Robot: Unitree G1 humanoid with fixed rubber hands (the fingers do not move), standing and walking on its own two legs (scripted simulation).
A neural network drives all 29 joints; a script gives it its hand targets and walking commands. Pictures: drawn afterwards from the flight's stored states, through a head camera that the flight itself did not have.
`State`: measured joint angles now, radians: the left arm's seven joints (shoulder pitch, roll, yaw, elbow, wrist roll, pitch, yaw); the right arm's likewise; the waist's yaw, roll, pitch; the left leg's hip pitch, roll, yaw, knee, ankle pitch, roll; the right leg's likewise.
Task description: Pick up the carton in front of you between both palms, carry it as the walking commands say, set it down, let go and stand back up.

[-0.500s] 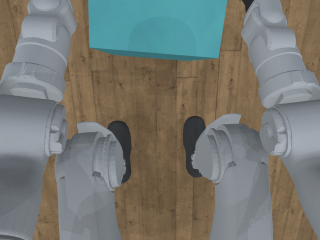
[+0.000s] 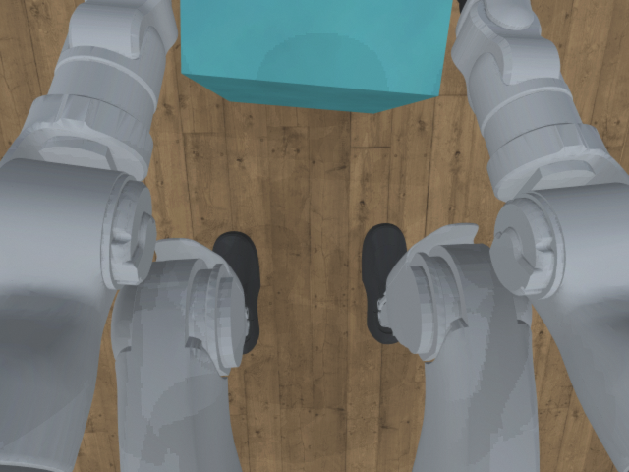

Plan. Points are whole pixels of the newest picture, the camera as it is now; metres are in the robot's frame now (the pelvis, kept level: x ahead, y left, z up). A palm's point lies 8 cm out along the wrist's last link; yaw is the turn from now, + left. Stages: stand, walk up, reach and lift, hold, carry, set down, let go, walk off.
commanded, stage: reach and lift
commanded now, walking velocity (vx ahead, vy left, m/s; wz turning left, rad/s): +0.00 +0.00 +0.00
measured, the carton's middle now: (313, 0) +0.55 +0.00 -0.24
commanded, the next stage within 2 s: none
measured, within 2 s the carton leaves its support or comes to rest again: leaves its support in 0.10 s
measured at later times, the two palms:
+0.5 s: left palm out of the picture +0.51 +0.16 +0.00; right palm out of the picture +0.51 -0.14 +0.00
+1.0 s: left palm out of the picture +0.47 +0.16 +0.14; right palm out of the picture +0.48 -0.15 +0.15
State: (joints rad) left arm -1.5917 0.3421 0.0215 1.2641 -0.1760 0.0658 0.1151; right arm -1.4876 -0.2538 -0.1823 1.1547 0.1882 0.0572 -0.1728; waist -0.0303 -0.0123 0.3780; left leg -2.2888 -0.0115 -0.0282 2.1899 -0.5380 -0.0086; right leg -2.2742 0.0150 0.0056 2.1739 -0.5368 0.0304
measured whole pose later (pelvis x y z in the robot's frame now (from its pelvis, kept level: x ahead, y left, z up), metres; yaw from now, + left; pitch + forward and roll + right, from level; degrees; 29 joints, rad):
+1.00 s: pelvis +0.03 -0.01 +0.19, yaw +2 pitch +39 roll -1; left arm -0.85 -0.04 0.40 0.61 0.20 0.40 0.03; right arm -0.82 0.06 -0.45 0.59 -0.18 0.39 -0.07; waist -0.02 0.00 -0.23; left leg -1.77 -0.05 -0.05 1.58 -0.49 -0.03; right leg -1.76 0.05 0.04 1.58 -0.50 0.03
